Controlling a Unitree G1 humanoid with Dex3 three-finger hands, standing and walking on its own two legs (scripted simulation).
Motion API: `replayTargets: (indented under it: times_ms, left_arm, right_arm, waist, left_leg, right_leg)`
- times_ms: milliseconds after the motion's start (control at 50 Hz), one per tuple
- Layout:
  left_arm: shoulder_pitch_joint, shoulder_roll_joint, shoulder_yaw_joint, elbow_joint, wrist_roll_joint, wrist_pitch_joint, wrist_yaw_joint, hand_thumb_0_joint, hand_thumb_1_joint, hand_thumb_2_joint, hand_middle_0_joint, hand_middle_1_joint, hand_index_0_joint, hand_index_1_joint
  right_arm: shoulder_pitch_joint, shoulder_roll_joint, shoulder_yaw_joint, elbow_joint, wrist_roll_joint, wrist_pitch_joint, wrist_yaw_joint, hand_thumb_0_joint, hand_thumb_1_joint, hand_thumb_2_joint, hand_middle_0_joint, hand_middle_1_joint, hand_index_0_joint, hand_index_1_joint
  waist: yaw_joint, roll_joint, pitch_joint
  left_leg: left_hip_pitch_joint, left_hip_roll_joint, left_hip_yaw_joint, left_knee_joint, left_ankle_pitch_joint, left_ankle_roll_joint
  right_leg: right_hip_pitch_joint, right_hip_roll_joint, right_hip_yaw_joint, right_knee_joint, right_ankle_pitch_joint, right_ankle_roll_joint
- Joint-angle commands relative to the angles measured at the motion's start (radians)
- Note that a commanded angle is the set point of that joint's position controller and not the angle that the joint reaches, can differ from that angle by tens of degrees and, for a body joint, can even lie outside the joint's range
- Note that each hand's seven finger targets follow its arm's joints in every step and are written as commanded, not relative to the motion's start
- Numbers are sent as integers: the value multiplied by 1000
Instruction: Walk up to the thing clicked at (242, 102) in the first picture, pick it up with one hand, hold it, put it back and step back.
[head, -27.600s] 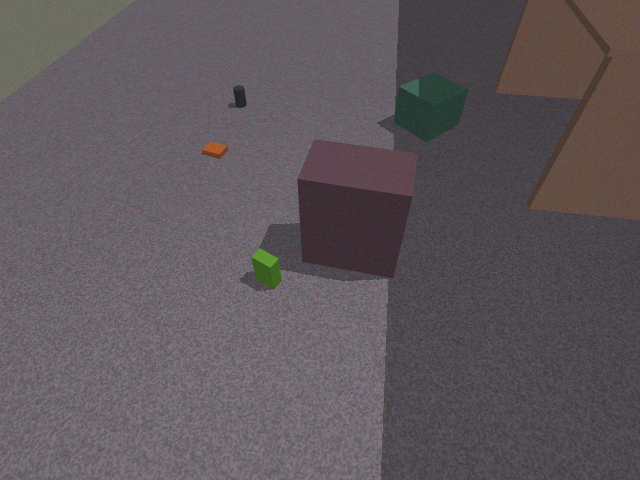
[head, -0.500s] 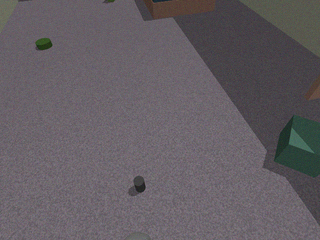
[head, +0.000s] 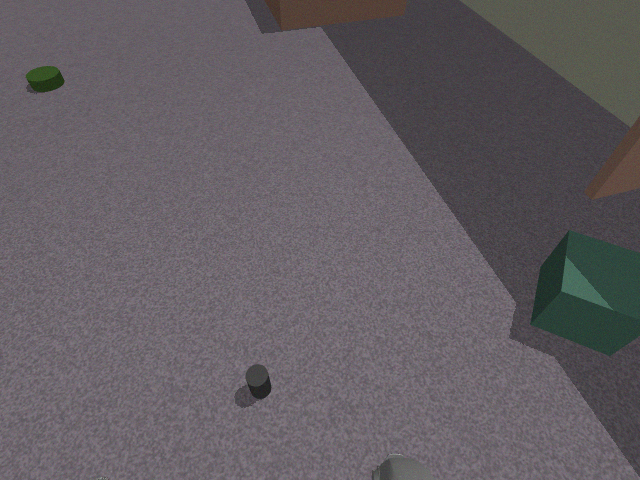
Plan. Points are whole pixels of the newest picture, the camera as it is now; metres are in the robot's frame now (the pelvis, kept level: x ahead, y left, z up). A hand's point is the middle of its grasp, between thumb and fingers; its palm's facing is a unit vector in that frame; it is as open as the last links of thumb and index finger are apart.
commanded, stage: walk up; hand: left
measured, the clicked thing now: (258, 381) +0.48 +0.19 -0.70
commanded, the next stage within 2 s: stand in 1.98 s
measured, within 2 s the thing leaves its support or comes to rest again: neither
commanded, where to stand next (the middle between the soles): +0.07 -0.03 m, yaw -2 degrees
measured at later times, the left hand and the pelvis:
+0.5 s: hand out of the picture +0.03 +0.33 -0.14, palm faces -0.04 -0.89 -0.45, open 7.4 cm; pelvis -0.04 +0.03 +0.00, yaw +0 degrees
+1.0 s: hand out of the picture +0.11 +0.27 -0.15, palm faces -0.07 -0.93 -0.37, open 7.4 cm; pelvis +0.02 +0.01 +0.00, yaw -3 degrees
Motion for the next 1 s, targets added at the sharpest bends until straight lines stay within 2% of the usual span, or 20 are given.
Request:
replayTargets:
  times_ms: [0, 20, 40, 120, 200, 280, 300, 320, 340, 380, 520, 580, 620, 640, 660, 680, 800, 860, 940, 980]
  left_arm:
    - [163, 336, 96, 1, 16, -24, 56, 0, 900, 900, -200, -300, -200, -300]
    - [124, 361, 95, -37, 9, -24, 60, 0, 900, 900, -200, -300, -200, -300]
    - [70, 373, 91, -62, 14, -24, 71, 0, 900, 900, -200, -300, -200, -300]
    - [-63, 299, 81, -71, 37, -13, 96, 0, 900, 900, -200, -300, -200, -300]
    - [-46, 291, 83, -65, 70, -10, 84, 0, 900, 900, -200, -300, -200, -300]
    - [-80, 289, 80, -58, 54, 23, 71, 0, 900, 900, -200, -300, -200, -300]
    - [-55, 210, 59, -60, 45, 27, 72, 0, 900, 900, -200, -300, -200, -300]
    - [-139, 177, 48, -81, 34, 13, 83, 0, 900, 900, -200, -300, -200, -300]
    - [-243, 266, 75, -72, 44, -3, 91, 0, 900, 900, -200, -300, -200, -300]
    - [-77, 210, 61, 11, 16, -12, 59, 0, 900, 900, -200, -300, -200, -300]
    - [-138, 201, 54, -20, 51, -23, -4, 0, 900, 900, -200, -300, -200, -300]
    - [-90, 196, 58, -21, 55, -33, -17, 0, 900, 900, -200, -300, -200, -300]
    - [74, 201, 71, 23, 49, -45, -14, 0, 900, 900, -200, -300, -200, -300]
    - [163, 288, 94, 36, 54, -54, -9, 0, 900, 900, -200, -300, -200, -300]
    - [188, 336, 104, 35, 40, -51, -9, 0, 900, 900, -200, -300, -200, -300]
    - [174, 327, 99, 5, 34, -49, -12, 0, 900, 900, -200, -300, -200, -300]
    - [26, 204, 45, -39, 27, -49, 16, 0, 900, 900, -200, -300, -200, -300]
    - [-27, 196, 32, -59, 17, -21, 28, 0, 900, 900, -200, -300, -200, -300]
    - [-77, 203, 28, -83, -7, 32, 36, 0, 900, 900, -200, -300, -200, -300]
    - [-14, 146, 19, -82, -31, 40, 41, 0, 900, 900, -200, -300, -200, -300]
  right_arm:
    - [-61, -145, -59, -108, 22, 46, -13, 0, -900, -900, 200, 300, 200, 300]
    - [-8, -147, -63, -99, 21, 66, -21, 0, -900, -900, 200, 300, 200, 300]
    - [-31, -200, -89, -97, 11, 82, -29, 0, -900, -900, 200, 300, 200, 300]
    - [31, -214, -111, -60, 4, 89, -6, 0, -900, -900, 200, 300, 200, 300]
    - [4, -204, -100, -36, -5, 81, 22, 0, -900, -900, 200, 300, 200, 300]
    - [145, -216, -115, 51, -25, 66, 33, 0, -900, -900, 200, 300, 200, 300]
    - [166, -269, -123, 50, -51, 55, 29, 0, -900, -900, 200, 300, 200, 300]
    - [49, -401, -140, -9, -53, 46, 26, 0, -900, -900, 200, 300, 200, 300]
    - [-38, -402, -134, -22, -35, 35, 26, 0, -900, -900, 200, 300, 200, 300]
    - [-143, -274, -92, -22, -39, -4, 5, 0, -900, -900, 200, 300, 200, 300]
    - [51, -317, -111, 34, -27, -46, 5, 0, -900, -900, 200, 300, 200, 300]
    - [81, -320, -111, 23, -16, -50, 7, 0, -900, -900, 200, 300, 200, 300]
    - [41, -271, -91, -8, -2, -52, 11, 0, -900, -900, 200, 300, 200, 300]
    - [22, -200, -69, -44, 14, -57, 11, 0, -900, -900, 200, 300, 200, 300]
    - [-23, -197, -67, -60, 10, -56, 4, 0, -900, -900, 200, 300, 200, 300]
    - [-22, -226, -75, -48, 0, -54, -8, 0, -900, -900, 200, 300, 200, 300]
    - [55, -172, -58, 15, 5, -47, -3, 0, -900, -900, 200, 300, 200, 300]
    - [17, -149, -50, 17, 19, -35, -21, 0, -900, -900, 200, 300, 200, 300]
    - [7, -183, -63, 16, 13, -16, -34, 0, -900, -900, 200, 300, 200, 300]
    - [-18, -284, -89, -18, -3, -11, -37, 0, -900, -900, 200, 300, 200, 300]
  waist:
    - [83, -137, -174]
    - [54, -159, -219]
    - [56, -115, -225]
    - [2, -124, -231]
    - [47, -237, -251]
    - [-25, -139, -167]
    - [-47, 132, -110]
    - [-64, 339, -6]
    - [-70, 196, 118]
    - [33, 40, 43]
    - [-49, 173, -33]
    - [-29, 166, -66]
    - [65, 121, -142]
    - [103, -118, -198]
    - [114, -202, -133]
    - [106, -89, -94]
    - [11, -44, -53]
    - [17, -119, -85]
    - [-16, -52, -144]
    - [5, 123, -230]
  left_leg:
    - [-298, -45, 32, 348, 101, 48]
    - [-268, -91, -72, 532, -281, 42]
    - [-241, -67, -142, 658, -306, 38]
    - [-225, -41, -143, 708, -94, 24]
    - [-222, -39, 7, 320, -234, 11]
    - [114, -69, 38, -125, -133, 61]
    - [126, 36, -194, -330, -363, 97]
    - [-78, 310, -652, -514, -627, 192]
    - [-286, 384, -732, -560, -616, 279]
    - [-119, 186, -365, -377, -195, 171]
    - [131, 251, -312, -342, -95, 247]
    - [205, 265, -284, -267, 141, 263]
    - [70, 168, -125, -79, 396, 180]
    - [-173, 34, -12, 205, 303, 103]
    - [-400, -74, 47, 317, -143, 77]
    - [-417, -45, -58, 399, -227, 80]
    - [-174, 0, -27, 167, -40, 38]
    - [-104, -43, 51, 65, 87, 33]
    - [52, -55, 35, -164, 431, 60]
    - [124, 223, -254, -238, 858, 191]
  right_leg:
    - [311, -215, 254, -260, 599, -78]
    - [238, -408, 478, -314, 745, -229]
    - [166, -439, 542, -314, 700, -310]
    - [69, -239, 264, -240, 189, -218]
    - [159, -169, 258, -295, -336, -189]
    - [-153, -139, 208, -180, -454, -107]
    - [-314, -24, 103, 105, -461, -64]
    - [-442, 118, 34, 266, -370, -11]
    - [-327, 44, 159, 320, -319, -10]
    - [-253, 77, 181, 336, -146, -17]
    - [-137, 55, -4, 23, -244, -19]
    - [-62, 51, -21, -130, -220, -46]
    - [295, 67, -11, -342, -104, -79]
    - [491, -77, 316, -382, -118, -134]
    - [549, -254, 586, -461, -127, -247]
    - [492, -324, 600, -461, -42, -305]
    - [215, -152, 147, -344, 570, -205]
    - [209, -130, 94, -252, 825, -174]
    - [116, -63, 73, -44, 513, -95]
    - [60, 72, 58, 151, 137, -18]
